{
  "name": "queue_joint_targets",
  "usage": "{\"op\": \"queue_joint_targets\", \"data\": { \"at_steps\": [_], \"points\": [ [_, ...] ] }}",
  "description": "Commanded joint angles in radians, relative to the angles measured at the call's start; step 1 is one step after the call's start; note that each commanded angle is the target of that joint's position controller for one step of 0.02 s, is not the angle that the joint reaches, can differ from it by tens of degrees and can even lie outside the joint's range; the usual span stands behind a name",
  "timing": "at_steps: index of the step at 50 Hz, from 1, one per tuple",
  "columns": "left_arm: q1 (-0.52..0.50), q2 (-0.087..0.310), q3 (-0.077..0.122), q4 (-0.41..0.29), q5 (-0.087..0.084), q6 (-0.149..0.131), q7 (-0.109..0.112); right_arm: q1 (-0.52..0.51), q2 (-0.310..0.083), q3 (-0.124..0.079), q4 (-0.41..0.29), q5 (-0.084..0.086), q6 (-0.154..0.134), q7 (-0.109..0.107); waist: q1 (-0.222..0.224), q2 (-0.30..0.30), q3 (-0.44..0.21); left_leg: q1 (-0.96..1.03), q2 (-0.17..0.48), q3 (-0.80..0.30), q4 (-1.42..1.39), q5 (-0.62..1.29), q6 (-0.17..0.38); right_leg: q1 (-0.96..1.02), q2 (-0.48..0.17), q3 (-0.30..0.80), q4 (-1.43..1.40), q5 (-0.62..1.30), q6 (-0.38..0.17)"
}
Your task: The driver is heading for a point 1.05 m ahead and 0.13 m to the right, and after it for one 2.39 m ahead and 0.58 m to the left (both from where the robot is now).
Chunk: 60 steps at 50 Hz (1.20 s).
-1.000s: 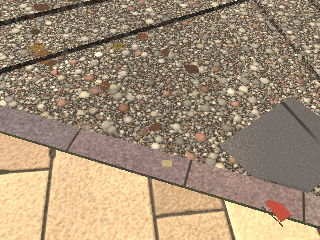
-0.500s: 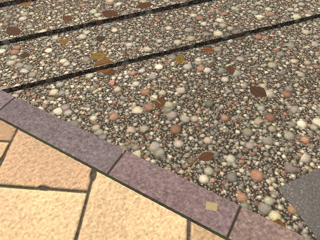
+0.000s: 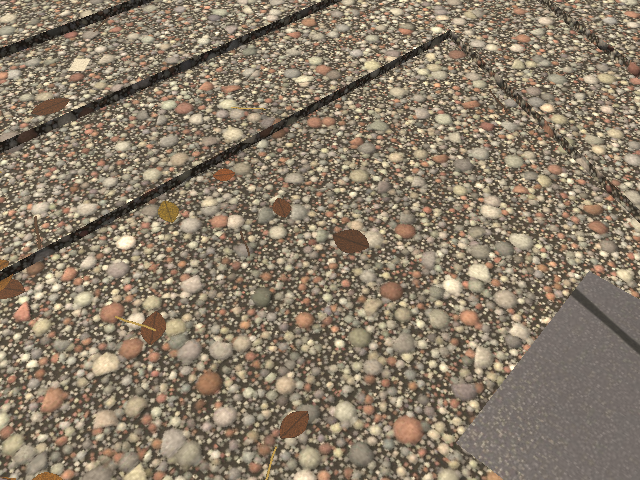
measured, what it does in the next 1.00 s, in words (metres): goes down, turning right: right foot, then left foot 0.15 m lower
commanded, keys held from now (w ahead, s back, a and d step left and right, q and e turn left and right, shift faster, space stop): w+e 0.44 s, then w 0.56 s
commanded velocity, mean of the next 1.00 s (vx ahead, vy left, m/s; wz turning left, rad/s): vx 0.50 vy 0.00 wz -0.37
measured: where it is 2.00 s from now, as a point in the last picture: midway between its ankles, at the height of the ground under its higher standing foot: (377, 296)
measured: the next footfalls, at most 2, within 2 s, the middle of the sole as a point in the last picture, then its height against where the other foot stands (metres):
right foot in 0.16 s outside the picture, level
left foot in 0.68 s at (299, 452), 0.15 m lower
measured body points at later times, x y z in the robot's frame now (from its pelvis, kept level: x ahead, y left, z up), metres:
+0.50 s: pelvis +0.30 -0.06 -0.03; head +0.31 -0.06 +0.42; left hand +0.35 +0.18 -0.16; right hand +0.46 -0.30 -0.11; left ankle +0.46 +0.07 -0.71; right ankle +0.22 -0.13 -0.74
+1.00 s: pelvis +0.62 -0.06 -0.16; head +0.63 -0.05 +0.29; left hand +0.90 +0.07 -0.24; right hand +0.46 -0.24 -0.30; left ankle +0.60 +0.04 -0.90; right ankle +0.74 -0.26 -0.82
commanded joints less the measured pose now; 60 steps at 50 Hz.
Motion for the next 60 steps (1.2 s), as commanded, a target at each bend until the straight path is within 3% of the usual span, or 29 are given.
{"op": "queue_joint_targets", "data": {
  "at_steps": [1,5,8,9,10,11,12,14,17,20,22,23,26,27,29,32,34,35,36,37,38,39,41,44,46,49,55,58,60],
  "points": [
    [-0.026,0.06,0.022,-0.054,0.0,-0.002,0.006,-0.021,-0.141,-0.027,-0.025,-0.001,-0.016,0.012,0.059,0.089,0.083,-0.01,0.297,-0.04,-0.033,0.545,0.176,0.037,0.007,0.013,-0.08,0.049,-0.016],
    [-0.078,0.089,0.047,-0.085,-0.002,-0.01,0.025,0.024,-0.186,-0.042,0.016,-0.006,0.005,0.008,0.07,0.121,0.092,0.08,0.312,0.015,0.078,0.782,0.153,0.151,0.091,-0.067,-0.114,-0.171,-0.048],
    [0.219,0.204,0.108,-0.007,-0.027,-0.04,0.068,0.015,-0.215,-0.047,0.016,-0.039,-0.001,0.014,0.183,0.072,-0.06,-0.16,0.254,0.066,0.526,0.914,0.068,0.691,0.192,-0.055,-0.095,0.012,-0.156],
    [0.461,0.257,0.127,0.041,-0.024,-0.03,0.095,0.124,-0.089,0.0,-0.01,-0.073,-0.011,0.034,0.205,-0.127,-0.339,-0.555,0.147,0.014,0.88,0.355,-0.055,1.259,0.016,0.305,-0.094,0.056,-0.37],
    [0.643,0.229,0.107,0.103,-0.012,-0.022,0.089,0.012,-0.118,0.002,-0.031,-0.017,-0.016,0.081,0.292,-0.084,-0.404,-0.781,-0.034,-0.141,1.197,-0.323,-0.075,1.392,-0.166,0.727,-0.334,-0.037,-0.447],
    [0.621,0.231,0.126,0.134,-0.001,-0.054,0.091,-0.228,-0.087,0.004,-0.101,0.041,-0.022,0.078,0.336,-0.005,-0.117,-0.989,0.0,-0.314,1.228,-0.258,-0.022,1.231,-0.145,0.627,-0.395,-0.127,-0.317],
    [0.513,0.21,0.119,0.123,-0.024,-0.069,0.086,-0.318,-0.123,0.0,-0.136,0.044,-0.03,0.054,0.299,-0.037,0.013,-0.995,0.055,-0.342,1.254,-0.224,-0.022,1.0,-0.128,0.548,-0.395,-0.151,-0.288],
    [0.336,0.073,0.054,0.108,-0.023,-0.076,0.062,-0.244,-0.098,0.014,-0.143,-0.007,-0.013,0.007,0.133,-0.005,0.015,-0.752,0.115,-0.361,1.136,-0.113,0.004,0.604,-0.097,0.448,-0.431,-0.134,-0.281],
    [0.151,0.075,0.034,0.028,-0.021,-0.08,0.047,-0.214,-0.084,0.023,-0.166,0.005,0.036,-0.008,0.031,-0.004,0.027,-0.576,0.115,-0.319,0.972,-0.126,-0.02,0.286,-0.046,0.392,-0.539,-0.2,-0.267],
    [0.193,0.167,0.059,0.032,0.01,-0.069,0.053,-0.262,-0.026,0.049,-0.206,0.017,0.052,0.006,0.066,0.011,0.043,-0.329,0.055,-0.199,0.723,0.072,-0.049,0.054,0.09,0.223,-0.48,-0.186,-0.199],
    [0.218,0.155,0.052,0.015,0.035,-0.072,0.058,-0.172,-0.038,0.046,-0.213,-0.011,0.045,0.033,0.037,0.007,0.033,-0.25,0.055,-0.214,0.88,0.269,-0.04,-0.025,0.075,0.266,-0.336,-0.194,-0.21],
    [0.32,0.109,0.043,0.053,0.041,-0.087,0.081,-0.274,-0.067,0.045,-0.236,-0.01,0.04,0.036,0.128,0.005,0.053,-0.634,0.12,-0.409,0.763,0.419,-0.049,0.331,0.028,0.39,-0.233,-0.319,-0.216],
    [0.77,0.033,0.035,0.209,-0.009,-0.071,0.137,-0.543,-0.077,0.035,-0.274,-0.022,0.027,0.031,0.374,-0.014,0.091,-1.342,0.141,-0.407,0.516,0.367,-0.073,1.028,-0.038,0.564,0.056,-0.413,-0.222],
    [0.68,-0.004,0.02,0.165,-0.032,-0.056,0.136,-0.559,-0.043,0.054,-0.249,-0.019,0.021,0.042,0.37,0.053,0.088,-1.098,0.141,-0.355,0.252,0.613,-0.044,0.781,0.043,0.467,0.071,-0.488,-0.195],
    [0.503,0.124,0.019,0.134,0.046,-0.025,0.059,-0.536,-0.011,0.065,-0.281,0.003,0.05,0.057,0.242,-0.049,0.125,-0.381,0.088,-0.213,0.445,0.819,-0.026,0.016,0.09,0.407,-0.066,-0.649,-0.209],
    [0.423,0.159,0.02,0.084,-0.009,-0.046,0.053,-0.349,-0.116,0.031,-0.219,0.002,0.061,0.053,0.112,0.042,0.184,-0.223,0.116,-0.198,0.348,0.632,-0.04,0.027,0.09,0.448,0.096,-0.731,-0.152],
    [0.42,0.183,0.018,0.106,0.002,-0.037,0.039,-0.124,-0.22,-0.025,-0.114,0.038,0.052,0.037,0.022,0.066,0.114,0.008,0.102,-0.157,0.208,0.616,-0.005,0.174,0.116,0.397,0.396,-0.458,-0.065],
    [0.457,0.069,0.031,0.157,-0.117,-0.015,0.099,0.099,-0.193,-0.072,-0.078,0.173,0.045,0.003,-0.059,0.013,-0.044,0.144,0.194,-0.34,0.275,0.638,0.05,0.134,0.178,0.315,0.759,-0.503,-0.014],
    [0.649,-0.043,0.005,0.196,-0.141,-0.015,0.11,0.211,-0.215,-0.055,-0.02,0.134,0.04,0.003,-0.006,0.242,-0.245,0.517,0.349,-0.413,0.584,0.989,0.13,-0.164,0.254,0.252,1.262,-0.96,0.036],
    [0.707,-0.018,-0.004,0.155,-0.144,-0.022,0.125,0.187,-0.217,-0.065,-0.017,0.132,0.057,0.013,0.033,0.343,-0.307,0.508,0.417,-0.617,0.483,0.909,0.162,-0.299,0.175,0.196,1.438,-0.85,0.07],
    [0.572,0.014,0.0,0.062,-0.169,-0.027,0.149,0.171,-0.288,-0.093,0.019,0.144,0.068,0.018,0.028,0.356,-0.286,0.446,0.52,-0.895,0.216,0.17,0.296,-0.437,0.163,0.11,1.472,-0.71,0.086],
    [0.35,0.057,0.02,0.015,-0.157,-0.014,0.179,0.071,-0.129,-0.055,0.011,0.13,0.072,0.004,0.017,0.086,-0.091,0.243,0.445,-0.851,0.065,-0.105,0.25,-0.507,0.099,0.027,1.418,-0.569,0.081],
    [0.226,0.019,0.004,-0.046,-0.112,0.018,0.179,-0.068,-0.086,-0.022,0.013,0.105,0.032,0.0,0.087,0.014,0.053,-0.124,0.443,-0.787,0.06,-0.069,0.253,-0.397,0.02,0.092,1.289,-0.431,0.036],
    [0.186,0.02,0.018,-0.069,-0.087,0.02,0.146,-0.199,-0.033,0.008,0.017,0.089,0.003,0.006,0.189,0.084,0.169,-0.498,0.199,-0.41,0.026,0.037,0.134,-0.182,-0.037,0.111,0.678,-0.168,-0.003],
    [0.139,0.025,0.03,-0.065,-0.045,0.004,0.141,-0.105,-0.092,-0.009,0.033,0.077,-0.004,-0.022,0.134,0.108,0.095,-0.526,0.133,-0.287,0.005,0.315,0.149,0.067,-0.003,0.032,0.331,0.066,0.052],
    [-0.027,-0.032,0.009,-0.118,-0.076,0.003,0.118,0.003,-0.155,-0.033,0.074,0.122,0.015,-0.049,0.071,0.105,0.064,-0.251,0.198,-0.318,-0.004,0.483,0.145,0.059,0.029,0.023,-0.006,0.101,0.075],
    [-0.283,-0.004,0.025,-0.199,-0.083,-0.01,0.065,0.136,-0.124,-0.052,0.123,0.111,0.061,-0.04,-0.02,0.071,0.124,0.059,0.271,-0.346,0.082,0.477,0.148,-0.043,0.054,0.002,-0.189,-0.015,0.01],
    [-0.224,0.032,0.044,-0.192,-0.081,-0.026,0.064,0.093,-0.152,-0.066,0.11,0.111,0.069,-0.038,0.046,0.113,0.063,0.025,0.247,-0.351,0.206,0.717,0.148,0.218,0.114,-0.03,-0.278,-0.143,-0.028],
    [0.178,0.165,0.1,-0.091,-0.059,-0.029,0.089,-0.002,-0.159,-0.065,0.054,0.101,0.052,-0.03,0.235,0.094,-0.204,-0.308,0.151,-0.294,0.62,0.635,0.094,0.88,-0.024,0.121,-0.2,0.093,-0.134]
  ]
}}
